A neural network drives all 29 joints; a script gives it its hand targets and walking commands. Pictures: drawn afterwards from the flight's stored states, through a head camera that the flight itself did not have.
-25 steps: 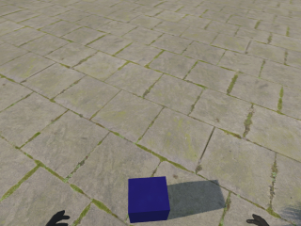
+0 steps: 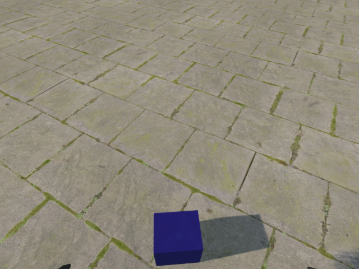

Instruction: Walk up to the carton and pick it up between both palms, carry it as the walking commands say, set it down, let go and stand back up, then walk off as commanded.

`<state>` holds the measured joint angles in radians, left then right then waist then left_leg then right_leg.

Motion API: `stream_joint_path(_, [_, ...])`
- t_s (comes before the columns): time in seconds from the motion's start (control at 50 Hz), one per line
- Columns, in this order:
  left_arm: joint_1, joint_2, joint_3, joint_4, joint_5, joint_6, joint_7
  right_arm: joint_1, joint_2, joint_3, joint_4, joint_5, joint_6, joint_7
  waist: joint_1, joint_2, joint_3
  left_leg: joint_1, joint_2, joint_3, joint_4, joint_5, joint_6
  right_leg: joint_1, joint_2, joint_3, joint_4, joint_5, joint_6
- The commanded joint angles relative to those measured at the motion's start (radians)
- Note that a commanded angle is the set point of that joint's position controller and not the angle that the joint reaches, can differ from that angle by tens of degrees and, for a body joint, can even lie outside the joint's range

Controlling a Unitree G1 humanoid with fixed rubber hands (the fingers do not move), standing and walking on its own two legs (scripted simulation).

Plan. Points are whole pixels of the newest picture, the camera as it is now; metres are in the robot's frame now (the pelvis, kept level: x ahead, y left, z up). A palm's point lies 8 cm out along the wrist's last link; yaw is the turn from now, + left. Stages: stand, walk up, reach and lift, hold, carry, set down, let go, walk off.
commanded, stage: stand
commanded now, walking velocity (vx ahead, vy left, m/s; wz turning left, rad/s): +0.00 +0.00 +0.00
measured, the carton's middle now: (177, 238) +0.42 +0.03 -0.67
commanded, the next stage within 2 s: walk off in 0.80 s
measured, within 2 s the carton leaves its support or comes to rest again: neither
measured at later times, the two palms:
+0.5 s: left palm out of the picture +0.08 +0.30 -0.10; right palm out of the picture +0.08 -0.31 -0.10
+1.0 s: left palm out of the picture +0.08 +0.31 -0.10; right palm out of the picture +0.08 -0.32 -0.10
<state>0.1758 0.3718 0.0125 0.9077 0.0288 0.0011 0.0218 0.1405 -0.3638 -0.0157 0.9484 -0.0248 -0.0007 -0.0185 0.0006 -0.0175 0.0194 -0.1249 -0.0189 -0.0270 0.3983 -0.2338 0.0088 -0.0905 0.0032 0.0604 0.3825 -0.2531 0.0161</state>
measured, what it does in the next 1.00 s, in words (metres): stands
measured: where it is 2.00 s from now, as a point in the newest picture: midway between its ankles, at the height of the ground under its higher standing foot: outside the picture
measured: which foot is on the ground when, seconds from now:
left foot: down 0.00-1.00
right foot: down 0.00-1.00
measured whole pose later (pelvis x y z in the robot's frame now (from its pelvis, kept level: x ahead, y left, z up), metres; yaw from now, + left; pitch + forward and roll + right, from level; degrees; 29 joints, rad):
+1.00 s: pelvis -0.01 +0.00 +0.00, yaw +0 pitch -2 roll +0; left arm 0.14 0.40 -0.01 1.02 0.02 -0.01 0.01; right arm 0.11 -0.39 -0.01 1.04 -0.02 -0.01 -0.01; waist 0.00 -0.01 0.03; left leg -0.12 -0.01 -0.03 0.35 -0.19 0.00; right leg -0.09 0.00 0.06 0.34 -0.21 0.02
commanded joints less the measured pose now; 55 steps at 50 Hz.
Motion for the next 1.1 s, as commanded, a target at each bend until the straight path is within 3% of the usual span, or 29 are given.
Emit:
stream_joint_path(0.0, [-0.030, 0.157, 0.031, -0.039, -0.001, -0.012, 0.003, -0.039, -0.168, -0.032, -0.038, 0.001, -0.011, -0.003, -0.001, 0.015, -0.018, 0.010, 0.111, -0.094, -0.064, 0.189, 0.009, -0.031, -0.094, 0.072, -0.058, 0.184, -0.022])
stream_joint_path(0.96, [-0.067, 0.194, 0.013, 0.071, -0.011, -0.019, -0.005, -0.063, -0.201, -0.023, 0.056, 0.011, -0.016, 0.006, 0.000, 0.018, -0.021, 0.026, 0.128, -0.097, -0.098, 0.179, 0.012, -0.029, -0.108, 0.076, -0.096, 0.185, -0.033])
stream_joint_path(1.02, [0.016, 0.103, -0.008, 0.137, -0.024, 0.031, 0.006, -0.027, -0.135, -0.002, 0.059, -0.005, -0.002, 0.015, -0.022, 0.036, -0.009, 0.018, 0.205, -0.161, -0.115, 0.202, 0.026, -0.068, -0.069, 0.026, -0.044, 0.157, -0.013])
stream_joint_path(1.06, [0.019, 0.124, 0.001, 0.133, -0.018, 0.053, 0.004, 0.015, -0.211, -0.023, 0.068, -0.011, 0.014, 0.005, -0.037, 0.107, -0.004, 0.044, 0.298, -0.261, -0.121, 0.232, 0.072, -0.155, -0.047, -0.008, 0.052, 0.077, 0.006])
stream_joint_path(1.08, [0.020, 0.129, 0.007, 0.130, -0.014, 0.059, -0.001, 0.026, -0.238, -0.034, 0.070, -0.011, 0.021, -0.002, -0.046, 0.155, -0.004, 0.047, 0.349, -0.309, -0.124, 0.253, 0.112, -0.201, -0.032, -0.025, 0.129, -0.023, 0.009])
